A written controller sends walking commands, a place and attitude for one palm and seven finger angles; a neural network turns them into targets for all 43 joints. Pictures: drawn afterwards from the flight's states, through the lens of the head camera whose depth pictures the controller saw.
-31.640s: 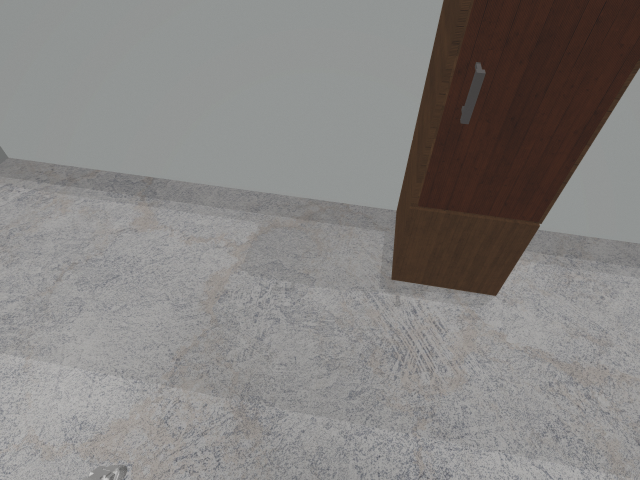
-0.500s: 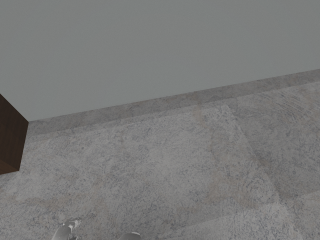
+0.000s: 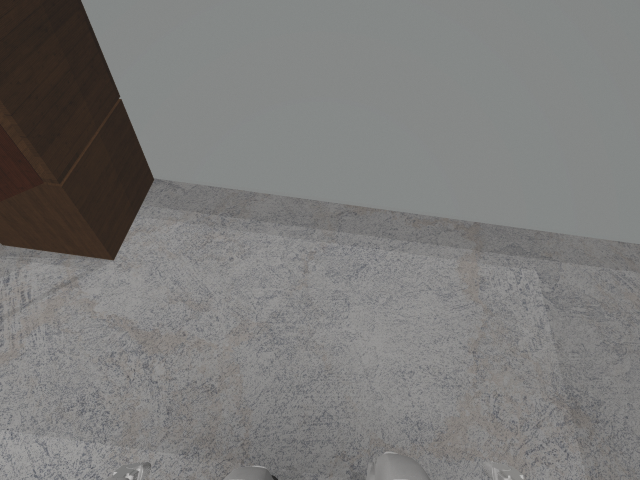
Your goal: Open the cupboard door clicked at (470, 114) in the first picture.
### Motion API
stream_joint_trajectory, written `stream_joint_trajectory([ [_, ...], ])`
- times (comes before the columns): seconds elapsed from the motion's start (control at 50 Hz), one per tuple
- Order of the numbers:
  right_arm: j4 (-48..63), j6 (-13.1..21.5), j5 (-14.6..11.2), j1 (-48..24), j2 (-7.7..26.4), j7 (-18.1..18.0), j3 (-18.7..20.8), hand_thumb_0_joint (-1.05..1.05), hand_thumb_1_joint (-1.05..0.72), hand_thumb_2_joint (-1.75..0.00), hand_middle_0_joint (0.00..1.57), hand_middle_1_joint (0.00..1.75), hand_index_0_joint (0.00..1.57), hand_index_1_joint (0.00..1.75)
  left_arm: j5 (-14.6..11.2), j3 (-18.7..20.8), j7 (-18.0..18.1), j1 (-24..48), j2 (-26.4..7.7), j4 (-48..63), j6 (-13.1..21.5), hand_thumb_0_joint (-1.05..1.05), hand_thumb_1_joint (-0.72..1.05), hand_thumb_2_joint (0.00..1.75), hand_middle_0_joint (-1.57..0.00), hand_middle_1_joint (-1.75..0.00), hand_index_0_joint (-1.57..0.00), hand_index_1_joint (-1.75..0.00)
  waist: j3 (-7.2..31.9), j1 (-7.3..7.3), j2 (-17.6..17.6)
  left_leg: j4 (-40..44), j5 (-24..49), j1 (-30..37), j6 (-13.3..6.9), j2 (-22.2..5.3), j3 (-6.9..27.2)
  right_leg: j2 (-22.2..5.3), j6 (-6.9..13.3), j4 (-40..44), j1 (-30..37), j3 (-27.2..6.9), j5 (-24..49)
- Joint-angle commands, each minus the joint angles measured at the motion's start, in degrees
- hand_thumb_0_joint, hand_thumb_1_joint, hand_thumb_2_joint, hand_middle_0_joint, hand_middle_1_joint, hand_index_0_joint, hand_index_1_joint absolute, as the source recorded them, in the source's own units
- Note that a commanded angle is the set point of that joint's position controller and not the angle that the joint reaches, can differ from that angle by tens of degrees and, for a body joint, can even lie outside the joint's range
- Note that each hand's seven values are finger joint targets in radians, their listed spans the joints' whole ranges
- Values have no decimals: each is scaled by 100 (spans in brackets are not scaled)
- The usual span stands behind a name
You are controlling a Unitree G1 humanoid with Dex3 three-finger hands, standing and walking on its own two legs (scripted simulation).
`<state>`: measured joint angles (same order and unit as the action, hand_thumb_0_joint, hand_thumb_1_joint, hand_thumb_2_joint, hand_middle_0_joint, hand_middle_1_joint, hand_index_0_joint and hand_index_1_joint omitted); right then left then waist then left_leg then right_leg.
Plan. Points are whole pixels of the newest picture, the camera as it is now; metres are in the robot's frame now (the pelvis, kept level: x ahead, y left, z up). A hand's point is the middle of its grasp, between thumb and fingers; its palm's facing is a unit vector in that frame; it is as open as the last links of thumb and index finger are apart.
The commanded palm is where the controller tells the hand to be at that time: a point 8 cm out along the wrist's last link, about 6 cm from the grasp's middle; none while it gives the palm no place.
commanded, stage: turn to face it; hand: left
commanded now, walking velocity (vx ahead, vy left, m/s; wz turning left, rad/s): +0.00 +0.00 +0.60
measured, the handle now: out of the picture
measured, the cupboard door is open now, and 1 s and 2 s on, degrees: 47 47 47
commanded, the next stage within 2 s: take the last steps up to it in 1.18 s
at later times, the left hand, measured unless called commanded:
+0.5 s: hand out of the picture +0.01 +0.19 -0.19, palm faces +0.35 -0.92 -0.19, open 7.3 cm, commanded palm none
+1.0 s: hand out of the picture +0.01 +0.18 -0.15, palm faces +0.58 -0.77 -0.27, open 7.3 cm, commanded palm none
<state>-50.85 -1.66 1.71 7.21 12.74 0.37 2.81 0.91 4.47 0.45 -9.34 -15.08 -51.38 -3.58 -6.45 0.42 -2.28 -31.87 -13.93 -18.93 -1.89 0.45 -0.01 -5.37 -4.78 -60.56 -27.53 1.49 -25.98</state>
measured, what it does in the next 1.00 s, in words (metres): steps on the spot, turning left: right foot, then left foot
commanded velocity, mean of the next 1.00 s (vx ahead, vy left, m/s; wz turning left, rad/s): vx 0.00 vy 0.00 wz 0.55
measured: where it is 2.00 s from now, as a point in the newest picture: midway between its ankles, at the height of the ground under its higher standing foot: outside the picture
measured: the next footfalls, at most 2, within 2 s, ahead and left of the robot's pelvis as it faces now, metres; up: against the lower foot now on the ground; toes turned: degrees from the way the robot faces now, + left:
right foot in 0.18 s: +0.06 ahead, -0.17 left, +0.00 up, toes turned +5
left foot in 0.48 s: +0.04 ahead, +0.10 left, +0.00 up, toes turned +23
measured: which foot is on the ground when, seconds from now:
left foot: down 0.00-0.18, up 0.20-0.46, down 0.48-0.86, up 0.88-1.00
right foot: up 0.00-0.16, down 0.18-0.46, up 0.48-0.84, down 0.86-1.00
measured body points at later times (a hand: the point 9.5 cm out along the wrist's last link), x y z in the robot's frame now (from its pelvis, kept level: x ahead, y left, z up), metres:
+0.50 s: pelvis +0.02 -0.01 -0.02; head +0.06 +0.03 +0.43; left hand -0.01 +0.24 -0.17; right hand +0.21 -0.23 -0.14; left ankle +0.00 +0.09 -0.74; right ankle +0.02 -0.17 -0.72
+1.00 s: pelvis +0.05 -0.04 +0.00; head +0.10 -0.02 +0.45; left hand -0.02 +0.22 -0.13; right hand +0.27 -0.21 -0.15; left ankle -0.03 +0.05 -0.67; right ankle +0.10 -0.16 -0.73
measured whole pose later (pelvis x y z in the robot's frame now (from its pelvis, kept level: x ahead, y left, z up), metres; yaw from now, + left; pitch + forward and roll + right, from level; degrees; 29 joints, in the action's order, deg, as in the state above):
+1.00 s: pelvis +0.05 -0.04 +0.00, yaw +37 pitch +0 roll +1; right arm -53.7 -4.5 1.2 8.9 14.5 1.2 5.0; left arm 1.3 2.2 1.4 -10.2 -11.1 -49.7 -0.6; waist -6.0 -1.4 1.2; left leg -61.2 -26.8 -28.5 2.5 1.4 0.8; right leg -4.6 -1.3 -31.2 -12.0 4.8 -19.4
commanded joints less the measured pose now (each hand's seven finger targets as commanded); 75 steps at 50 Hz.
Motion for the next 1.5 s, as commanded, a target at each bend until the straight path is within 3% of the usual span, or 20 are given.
stream_joint_trajectory([
  [0.0,299,48,-7,175,1233,-68,367,0,-90,-90,20,30,20,30,3,51,-10,24,-309,535,173,0,90,90,-20,-30,-20,-30,906,-162,1048,1296,811,514,-693,-1269,1534,183,51,937,245,-12,168],
  [0.12,440,-27,-77,-117,1053,-23,419,0,-90,-90,20,30,20,30,-4,131,61,-710,-547,466,334,0,90,90,-20,-30,-20,-30,1060,211,638,381,395,-566,-235,-654,1622,196,231,3739,2325,-112,1124],
  [0.16,638,-8,-105,-121,593,51,347,0,-90,-90,20,30,20,30,116,231,122,-714,-1283,550,382,0,90,90,-20,-30,-20,-30,974,303,-1409,-2198,-2055,-1620,384,412,185,-2225,1291,4706,2413,-2252,1277],
  [0.26,380,-135,-103,-118,511,145,290,0,-90,-90,20,30,20,30,63,57,156,-29,-690,656,396,0,90,90,-20,-30,-20,-30,623,-105,-1178,-3082,-1316,-1286,536,-210,-42,-1323,1136,3942,1950,-184,3650],
  [0.4,356,-17,-104,-20,512,159,195,0,-90,-90,20,30,20,30,28,192,81,-544,-1032,413,353,0,90,90,-20,-30,-20,-30,884,-31,-766,26,-276,294,378,38,-656,-1362,686,2794,1976,472,3871],
  [0.42,274,27,-87,387,791,151,267,0,-90,-90,20,30,20,30,-20,180,54,-455,-961,475,332,0,90,90,-20,-30,-20,-30,1133,-284,-252,570,703,1176,232,-222,-298,-1248,418,2022,1391,707,3336],
  [0.46,128,48,-41,1253,1808,48,504,0,-90,-90,20,30,20,30,-23,-1,32,-77,-398,880,272,0,90,90,-20,-30,-20,-30,1539,-678,1871,895,3811,2198,-1223,-2539,2624,-151,-52,-228,-689,394,-1452],
  [0.58,268,124,-19,328,1163,-120,321,0,-90,-90,20,30,20,30,5,68,-6,3,-347,457,181,0,90,90,-20,-30,-20,-30,1057,-157,959,1187,1758,962,-700,-1377,1509,-63,16,-287,-380,-196,211],
  [0.78,301,-8,-41,84,1133,-67,406,0,-90,-90,20,30,20,30,-49,45,54,-372,-368,464,279,0,90,90,-20,-30,-20,-30,1075,70,1051,709,1454,56,-504,-930,1936,496,150,2958,1734,47,902],
  [0.8,341,-12,-79,28,1001,-48,393,0,-90,-90,20,30,20,30,-32,97,87,-619,-546,421,332,0,90,90,-20,-30,-20,-30,1117,210,626,321,912,-426,-255,-650,1774,217,216,3784,2427,-193,1241],
  [0.84,518,0,-119,29,598,25,349,0,-90,-90,20,30,20,30,103,208,141,-666,-1278,482,394,0,90,90,-20,-30,-20,-30,997,290,-1326,-2173,-2066,-1485,389,446,279,-2244,1299,4615,2501,-2304,1763],
  [0.94,251,-122,-102,-5,484,98,262,0,-90,-90,20,30,20,30,48,29,159,-147,-633,509,417,0,90,90,-20,-30,-20,-30,659,-64,-1160,-3224,-1300,-1338,502,-121,68,-1253,1174,3894,2160,-368,4046],
  [1.08,114,10,-120,-114,313,68,95,0,-90,-90,20,30,20,30,51,128,121,-711,-902,145,411,0,90,90,-20,-30,-20,-30,820,55,-904,-185,-536,84,366,146,-525,-1148,878,3111,2310,38,4716],
  [1.12,-19,113,-55,429,836,35,189,0,-90,-90,20,30,20,30,-53,90,82,-642,-692,217,377,0,90,90,-20,-30,-20,-30,1218,-262,129,768,1559,1669,24,-623,245,-779,368,1940,1174,468,3251],
  [1.14,-57,127,-28,754,1343,9,307,0,-90,-90,20,30,20,30,-81,-40,53,-602,-312,359,349,0,90,90,-20,-30,-20,-30,1383,-390,1729,812,3656,2228,-758,-2040,1968,-139,19,857,39,628,-315],
  [1.16,-115,76,-22,887,1459,-64,313,0,-90,-90,20,30,20,30,-32,-65,90,-355,-331,397,259,0,90,90,-20,-30,-20,-30,1401,-487,1566,960,3535,1808,-1216,-2324,2082,-52,91,213,46,143,-1297],
  [1.4,-110,112,-41,159,925,-113,188,0,-90,-90,20,30,20,30,36,-31,-114,-826,-75,-186,364,0,90,90,-20,-30,-20,-30,739,117,1012,1194,-1016,13,-606,-931,1252,461,322,2843,1832,466,413],
  [1.42,-80,121,-70,87,814,-86,190,0,-90,-90,20,30,20,30,57,23,-101,-1133,-190,-279,419,0,90,90,-20,-30,-20,-30,682,304,594,683,-1427,-587,-411,-634,1025,280,380,3578,2579,294,555],
  [1.46,304,147,-81,-339,427,20,118,0,-90,-90,20,30,20,30,124,219,-9,-1692,-1067,-314,489,0,90,90,-20,-30,-20,-30,257,733,-1565,-2028,-2098,-2482,183,278,-41,-2287,1388,5336,3131,-2935,-1262],
  [1.48,401,132,-5,-626,659,77,163,0,-90,-90,20,30,20,30,54,192,4,-1584,-1070,-272,524,0,90,90,-20,-30,-20,-30,-11,620,-831,-2851,-1599,-2481,184,-88,367,-2452,1610,5525,2464,-3011,-1480],
])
